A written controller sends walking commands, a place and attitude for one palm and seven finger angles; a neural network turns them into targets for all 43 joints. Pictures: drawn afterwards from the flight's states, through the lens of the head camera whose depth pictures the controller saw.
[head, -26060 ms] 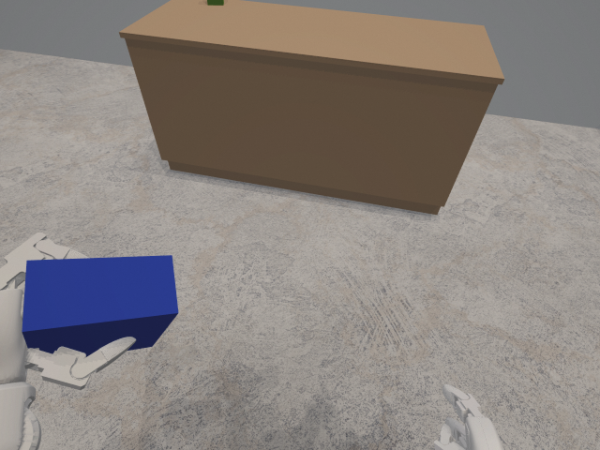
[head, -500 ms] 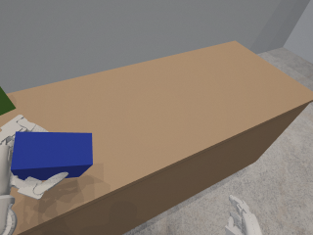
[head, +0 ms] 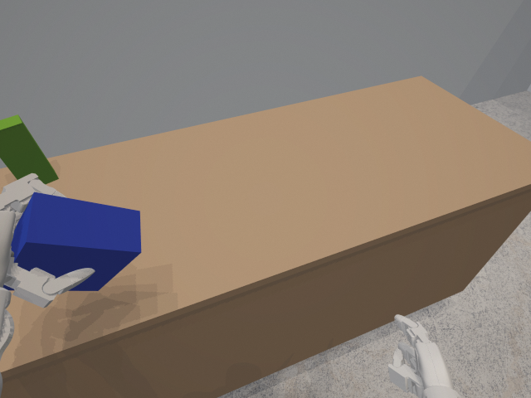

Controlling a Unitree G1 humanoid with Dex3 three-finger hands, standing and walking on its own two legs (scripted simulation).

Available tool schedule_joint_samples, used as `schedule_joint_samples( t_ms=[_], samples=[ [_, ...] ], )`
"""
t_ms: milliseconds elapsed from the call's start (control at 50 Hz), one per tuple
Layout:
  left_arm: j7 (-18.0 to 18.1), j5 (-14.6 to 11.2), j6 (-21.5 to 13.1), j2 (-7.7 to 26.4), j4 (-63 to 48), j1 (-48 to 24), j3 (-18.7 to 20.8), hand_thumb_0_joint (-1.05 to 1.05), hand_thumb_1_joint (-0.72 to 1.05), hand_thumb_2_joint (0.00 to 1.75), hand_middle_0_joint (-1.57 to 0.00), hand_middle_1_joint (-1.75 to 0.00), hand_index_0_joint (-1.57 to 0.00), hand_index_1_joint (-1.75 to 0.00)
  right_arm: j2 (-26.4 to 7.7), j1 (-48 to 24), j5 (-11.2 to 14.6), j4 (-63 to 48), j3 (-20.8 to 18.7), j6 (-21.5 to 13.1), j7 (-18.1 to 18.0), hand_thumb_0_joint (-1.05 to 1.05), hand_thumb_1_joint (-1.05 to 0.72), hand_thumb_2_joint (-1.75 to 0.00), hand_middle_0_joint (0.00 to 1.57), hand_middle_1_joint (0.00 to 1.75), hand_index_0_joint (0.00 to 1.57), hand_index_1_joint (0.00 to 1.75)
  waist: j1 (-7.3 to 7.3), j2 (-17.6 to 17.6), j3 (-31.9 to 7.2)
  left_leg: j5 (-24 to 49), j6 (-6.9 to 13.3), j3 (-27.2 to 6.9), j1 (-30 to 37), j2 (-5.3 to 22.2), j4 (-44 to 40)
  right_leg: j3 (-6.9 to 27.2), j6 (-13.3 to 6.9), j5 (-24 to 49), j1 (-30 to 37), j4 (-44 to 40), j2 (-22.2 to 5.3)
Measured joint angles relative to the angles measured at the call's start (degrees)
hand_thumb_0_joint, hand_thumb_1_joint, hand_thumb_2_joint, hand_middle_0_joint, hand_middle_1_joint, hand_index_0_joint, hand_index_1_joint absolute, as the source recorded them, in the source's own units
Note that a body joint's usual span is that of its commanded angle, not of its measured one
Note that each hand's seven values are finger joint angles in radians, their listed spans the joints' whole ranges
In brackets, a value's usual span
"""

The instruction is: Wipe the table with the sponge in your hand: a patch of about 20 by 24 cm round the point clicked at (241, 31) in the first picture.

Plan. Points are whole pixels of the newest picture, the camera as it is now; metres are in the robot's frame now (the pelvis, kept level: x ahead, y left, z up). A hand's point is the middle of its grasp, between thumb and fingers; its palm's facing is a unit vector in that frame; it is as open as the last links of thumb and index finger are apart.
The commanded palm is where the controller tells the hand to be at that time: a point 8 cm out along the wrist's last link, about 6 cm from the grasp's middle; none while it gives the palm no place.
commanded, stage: turn the palm down, sponge in hand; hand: left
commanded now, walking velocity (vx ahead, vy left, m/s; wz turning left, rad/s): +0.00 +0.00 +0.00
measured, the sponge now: (87, 250) +0.24 +0.27 +0.14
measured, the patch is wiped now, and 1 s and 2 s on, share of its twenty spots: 0.00 0.00 0.00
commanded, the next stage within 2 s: move the sponge above the wiping area in 1.74 s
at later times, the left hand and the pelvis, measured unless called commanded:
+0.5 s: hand (82, 244) +0.24 +0.27 +0.15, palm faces +0.25 -0.43 -0.87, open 10.1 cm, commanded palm +0.21 +0.29 +0.20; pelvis +0.02 -0.02 +0.00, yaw -2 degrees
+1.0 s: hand (71, 240) +0.25 +0.29 +0.15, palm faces +0.16 -0.23 -0.96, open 10.0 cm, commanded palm +0.21 +0.29 +0.21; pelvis +0.02 +0.02 +0.01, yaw -2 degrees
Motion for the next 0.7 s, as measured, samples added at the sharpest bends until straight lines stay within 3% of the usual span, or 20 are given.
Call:
schedule_joint_samples(
  t_ms=[100,180,280,380,600,700],
  samples=[
    [-3.9,2.5,4.5,1.9,3.8,-2.5,-1.7,0.0,-0.49,1.03,-0.74,-1.34,-0.75,-1.34,-0.6,-0.2,0.8,0.0,0.2,0.6,-2.0,0.01,-0.9,-0.9,0.2,0.3,0.2,0.3,0.13,1.6,0.2,-0.1,-0.7,-0.3,0.4,0.6,-0.2,-0.2,-0.7,-0.1,0.4,-0.3,0.7],
    [-5.5,3.9,3.3,3.2,2.4,-0.5,-2.7,0.0,-0.49,1.03,-0.74,-1.34,-0.75,-1.34,-0.3,-0.3,0.7,-0.4,-0.4,0.7,-2.5,0.01,-0.9,-0.9,0.2,0.3,0.2,0.3,-0.29,1.8,0.2,-0.7,-1.2,0.5,0.4,1.4,0.0,0.5,-1.3,-0.4,-0.2,0.3,1.4],
    [-4.1,4.9,2.0,4.5,-1.5,3.3,-1.4,0.0,-0.49,1.03,-0.74,-1.34,-0.75,-1.34,-0.6,0.8,1.0,-0.8,-1.5,1.6,-2.2,0.01,-0.9,-0.9,0.2,0.3,0.2,0.3,-0.61,1.3,-0.6,-1.8,-1.6,1.3,-0.2,1.8,0.8,1.2,-1.7,-1.4,-1.2,1.5,1.9],
    [-2.5,7.3,5.5,5.2,-3.1,5.4,-1.1,0.0,-0.49,1.03,-0.74,-1.34,-0.75,-1.34,-2.0,2.2,1.8,-1.3,-2.5,2.9,-2.4,0.01,-0.9,-0.9,0.2,0.3,0.2,0.3,-0.46,1.7,-1.4,-2.4,-1.5,1.4,-0.6,1.7,1.3,1.4,-1.7,-2.2,-1.8,2.4,1.7],
    [-0.6,16.2,10.7,4.2,-3.4,3.9,-7.9,0.0,-0.49,1.03,-0.74,-1.34,-0.75,-1.34,-1.8,1.1,2.5,-1.4,-2.2,3.1,-4.1,0.01,-0.9,-0.9,0.2,0.3,0.2,0.3,0.06,2.3,-1.6,-2.2,-0.7,1.9,0.1,1.1,0.6,1.9,-1.0,-2.0,-1.2,1.8,1.2],
    [-0.4,19.9,14.9,4.1,-2.8,1.5,-10.5,0.0,-0.49,1.03,-0.74,-1.34,-0.75,-1.34,-0.9,-0.8,2.8,-1.5,-0.8,3.7,-3.9,0.01,-0.9,-0.9,0.2,0.3,0.2,0.3,0.1,2.7,-1.8,-1.4,-0.2,2.2,1.6,0.8,-1.0,2.3,-0.5,-1.1,0.3,0.2,0.9]
  ],
)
